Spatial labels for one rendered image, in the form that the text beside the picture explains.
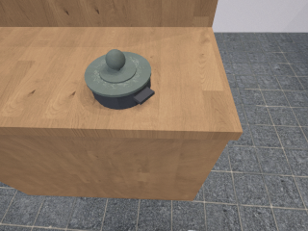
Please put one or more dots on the pot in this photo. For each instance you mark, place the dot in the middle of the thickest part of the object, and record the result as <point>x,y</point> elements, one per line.
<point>127,101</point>

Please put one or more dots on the knob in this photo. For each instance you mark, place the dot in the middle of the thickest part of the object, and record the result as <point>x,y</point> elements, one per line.
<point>115,59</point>

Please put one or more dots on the table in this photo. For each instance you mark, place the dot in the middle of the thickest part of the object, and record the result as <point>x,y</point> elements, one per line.
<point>56,139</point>

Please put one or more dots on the lid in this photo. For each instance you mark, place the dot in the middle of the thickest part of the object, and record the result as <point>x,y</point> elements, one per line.
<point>108,82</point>

